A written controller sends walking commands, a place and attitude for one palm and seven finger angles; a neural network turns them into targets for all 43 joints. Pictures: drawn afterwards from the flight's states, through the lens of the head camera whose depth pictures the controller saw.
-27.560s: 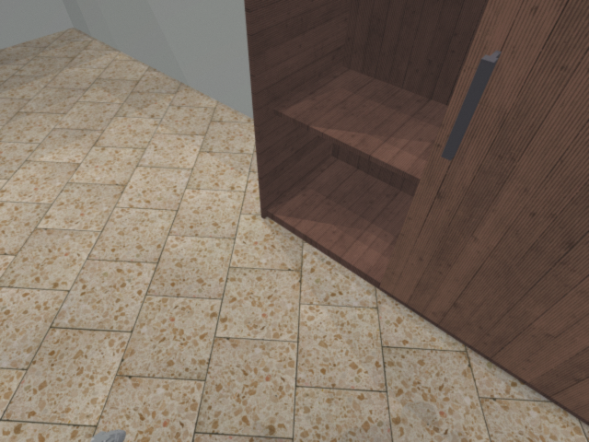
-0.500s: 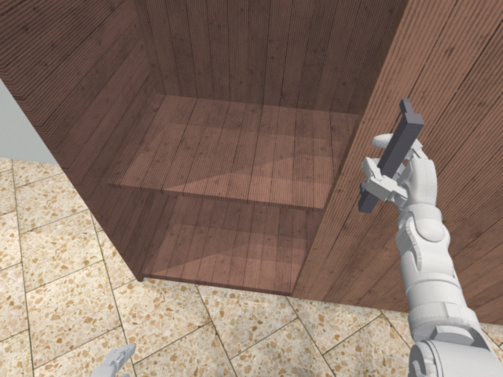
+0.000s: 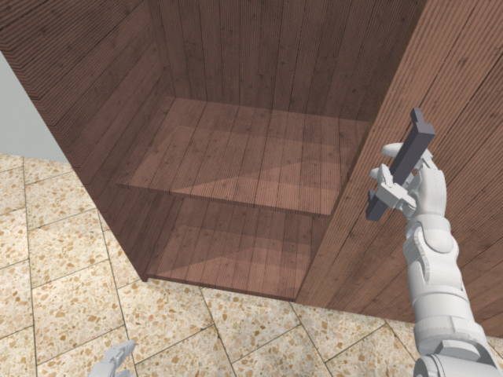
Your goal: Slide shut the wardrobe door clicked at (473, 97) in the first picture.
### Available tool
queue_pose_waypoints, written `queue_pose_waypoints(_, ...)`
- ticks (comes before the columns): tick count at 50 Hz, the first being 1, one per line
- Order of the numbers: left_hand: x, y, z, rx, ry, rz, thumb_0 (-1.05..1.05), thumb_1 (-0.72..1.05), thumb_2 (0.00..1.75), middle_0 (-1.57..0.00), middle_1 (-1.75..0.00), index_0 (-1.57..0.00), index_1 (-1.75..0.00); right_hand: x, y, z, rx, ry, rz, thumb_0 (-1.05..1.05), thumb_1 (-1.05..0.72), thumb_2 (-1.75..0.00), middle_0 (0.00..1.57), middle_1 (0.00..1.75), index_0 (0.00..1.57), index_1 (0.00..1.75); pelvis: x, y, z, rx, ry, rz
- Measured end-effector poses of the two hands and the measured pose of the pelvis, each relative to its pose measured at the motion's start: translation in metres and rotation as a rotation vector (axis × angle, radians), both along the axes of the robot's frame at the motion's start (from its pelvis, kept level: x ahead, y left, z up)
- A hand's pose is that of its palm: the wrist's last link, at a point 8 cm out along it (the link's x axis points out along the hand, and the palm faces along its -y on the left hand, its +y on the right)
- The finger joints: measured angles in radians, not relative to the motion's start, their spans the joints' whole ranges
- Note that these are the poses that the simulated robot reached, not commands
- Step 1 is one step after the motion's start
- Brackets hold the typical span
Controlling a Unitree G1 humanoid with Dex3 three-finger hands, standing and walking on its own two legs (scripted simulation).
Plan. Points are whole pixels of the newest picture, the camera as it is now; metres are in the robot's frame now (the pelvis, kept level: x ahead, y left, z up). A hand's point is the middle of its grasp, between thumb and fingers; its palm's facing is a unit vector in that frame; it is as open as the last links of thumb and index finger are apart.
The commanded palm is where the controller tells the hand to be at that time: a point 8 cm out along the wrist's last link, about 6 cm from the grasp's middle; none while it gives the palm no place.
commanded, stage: grip the handle and tug to test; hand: right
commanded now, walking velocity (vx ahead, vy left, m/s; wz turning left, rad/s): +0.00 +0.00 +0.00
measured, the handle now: (392, 169) +0.46 -0.18 +0.10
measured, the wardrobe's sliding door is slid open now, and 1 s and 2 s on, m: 0.60 0.59 0.51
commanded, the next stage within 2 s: tug the door sideways, standing still in 0.28 s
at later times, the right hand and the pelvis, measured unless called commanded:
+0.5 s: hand (385, 189) +0.40 -0.16 +0.11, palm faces +0.05 +1.00 +0.00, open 6.0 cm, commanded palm +0.38 -0.19 +0.11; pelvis +0.05 -0.01 +0.00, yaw +0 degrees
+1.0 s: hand (377, 188) +0.40 -0.14 +0.11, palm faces +0.11 +0.99 -0.07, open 6.1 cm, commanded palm +0.38 -0.17 +0.11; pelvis +0.03 -0.01 +0.00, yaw -5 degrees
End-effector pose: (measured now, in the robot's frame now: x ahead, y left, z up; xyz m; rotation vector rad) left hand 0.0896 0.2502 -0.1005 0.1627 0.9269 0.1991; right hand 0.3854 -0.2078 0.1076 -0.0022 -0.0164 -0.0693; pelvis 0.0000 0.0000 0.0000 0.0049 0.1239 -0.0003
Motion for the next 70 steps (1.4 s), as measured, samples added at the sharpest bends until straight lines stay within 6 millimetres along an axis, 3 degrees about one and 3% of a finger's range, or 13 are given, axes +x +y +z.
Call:
queue_pose_waypoints(11,0.023,-0.004,0.006,-0.017,-0.045,0.012,0.01,0.91,0.89,-0.2,-0.3,-0.2,-0.3,-0.002,0.001,0.0,0.001,-0.006,-0.003,0.01,-0.76,-0.78,0.33,1.4,0.32,1.4,0.02,-0.003,0.003,-0.001,0.005,0.018)
queue_pose_waypoints(23,0.079,-0.015,0.019,-0.019,-0.119,-0.029,0.01,0.91,0.89,-0.2,-0.3,-0.2,-0.3,-0.008,-0.001,0.002,-0.006,-0.004,0.021,0.02,-0.75,-0.77,0.29,1.39,0.27,1.38,0.048,-0.009,0.007,0.007,0.013,0.014)
queue_pose_waypoints(32,0.108,-0.033,0.009,-0.021,-0.084,-0.135,0.01,0.91,0.89,-0.2,-0.3,-0.2,-0.3,-0.008,0.002,0.003,0.013,0.01,-0.037,0.03,-0.72,-0.82,0.33,1.4,0.34,1.37,0.046,-0.014,0.006,0.018,0.024,-0.051)
queue_pose_waypoints(40,0.106,-0.051,-0.001,-0.046,-0.075,-0.193,0.01,0.91,0.89,-0.2,-0.3,-0.2,-0.3,-0.009,0.006,0.001,-0.008,-0.021,-0.065,0.01,-0.73,-0.83,0.33,1.4,0.3,1.39,0.04,-0.015,-0.002,0.012,0.029,-0.084)
queue_pose_waypoints(49,0.079,-0.058,-0.012,-0.073,-0.013,-0.208,0.01,0.91,0.89,-0.2,-0.3,-0.21,-0.3,-0.009,0.014,0.003,-0.041,-0.003,-0.05,0.01,-0.75,-0.81,0.29,1.4,0.25,1.4,0.028,-0.015,-0.003,0.012,0.02,-0.105)
queue_pose_waypoints(56,0.065,-0.043,-0.007,-0.033,0.015,-0.117,0.01,0.91,0.89,-0.2,-0.3,-0.21,-0.3,-0.007,0.013,0.008,-0.143,0.014,-0.023,0.0,-0.69,-0.79,0.36,1.35,0.29,1.4,0.016,-0.008,0.002,0.005,-0.065,-0.053)
queue_pose_waypoints(64,0.052,-0.012,-0.019,-0.04,0.063,-0.109,0.01,0.91,0.89,-0.2,-0.3,-0.21,-0.3,-0.01,0.022,0.011,-0.153,0.059,-0.116,0.0,-0.69,-0.83,0.35,1.31,0.28,1.4,0.008,0.021,0.0,0.026,-0.141,-0.09)
queue_pose_waypoints(70,0.049,0.015,-0.006,0.041,0.127,-0.146,0.01,0.91,0.89,-0.2,-0.3,-0.21,-0.3,-0.01,0.026,0.01,-0.117,0.061,-0.144,0.02,-0.71,-0.84,0.3,1.32,0.27,1.4,0.008,0.036,0.007,-0.008,-0.146,-0.126)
